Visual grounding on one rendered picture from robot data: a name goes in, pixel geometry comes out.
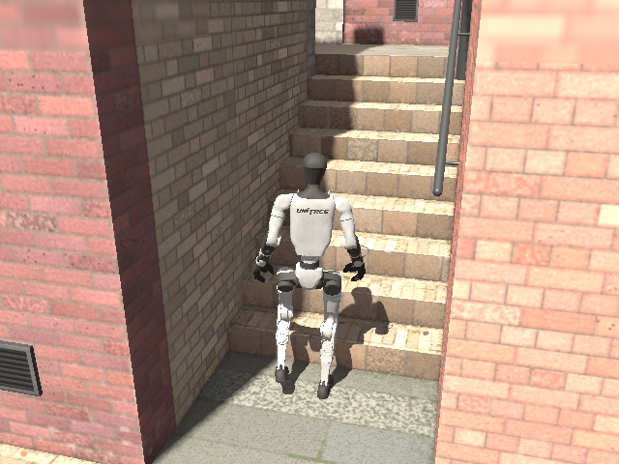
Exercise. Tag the left robot upper arm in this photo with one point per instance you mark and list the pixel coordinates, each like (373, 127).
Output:
(281, 203)

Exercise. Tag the robot right forearm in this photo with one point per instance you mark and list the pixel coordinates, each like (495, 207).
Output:
(356, 254)

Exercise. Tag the right robot hand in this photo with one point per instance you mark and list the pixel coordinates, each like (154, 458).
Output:
(351, 268)

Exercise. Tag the robot left forearm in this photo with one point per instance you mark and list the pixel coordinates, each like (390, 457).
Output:
(265, 253)

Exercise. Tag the humanoid robot torso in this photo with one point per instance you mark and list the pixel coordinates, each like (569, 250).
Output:
(311, 225)

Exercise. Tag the left robot hand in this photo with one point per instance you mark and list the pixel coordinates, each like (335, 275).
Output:
(256, 271)

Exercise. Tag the right robot thigh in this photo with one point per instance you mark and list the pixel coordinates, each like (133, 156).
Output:
(331, 283)

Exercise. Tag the right robot upper arm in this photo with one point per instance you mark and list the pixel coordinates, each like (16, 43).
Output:
(343, 206)

